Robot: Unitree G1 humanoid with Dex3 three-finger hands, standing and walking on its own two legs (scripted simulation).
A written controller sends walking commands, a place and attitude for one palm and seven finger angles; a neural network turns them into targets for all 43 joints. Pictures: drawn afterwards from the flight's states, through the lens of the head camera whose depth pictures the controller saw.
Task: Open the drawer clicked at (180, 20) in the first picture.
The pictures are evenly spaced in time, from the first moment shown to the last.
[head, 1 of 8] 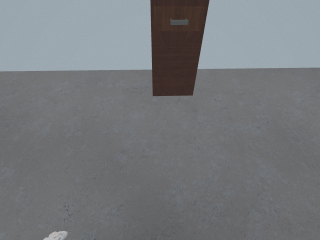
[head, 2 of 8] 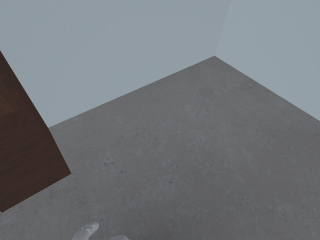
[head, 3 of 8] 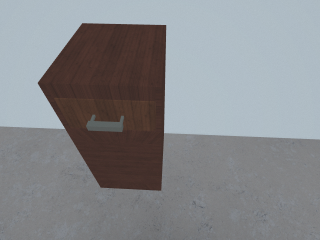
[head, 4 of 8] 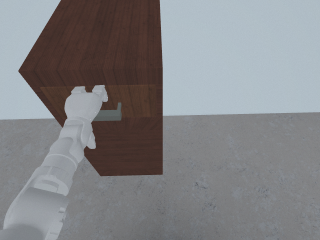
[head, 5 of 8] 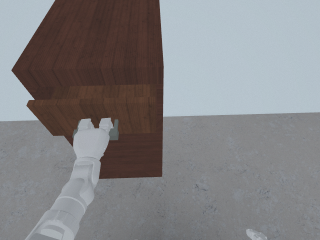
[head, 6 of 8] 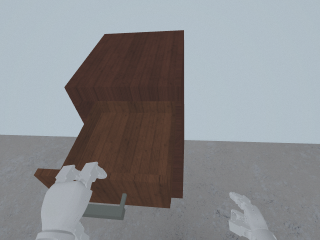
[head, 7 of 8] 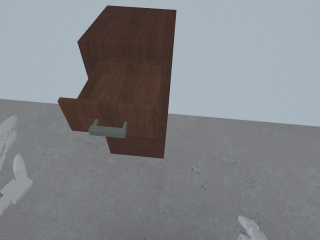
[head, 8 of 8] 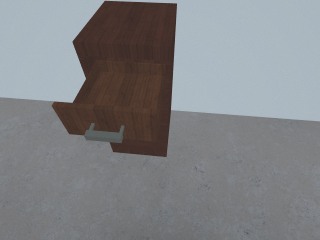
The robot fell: no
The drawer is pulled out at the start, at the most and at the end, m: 0.00 0.30 0.29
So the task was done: yes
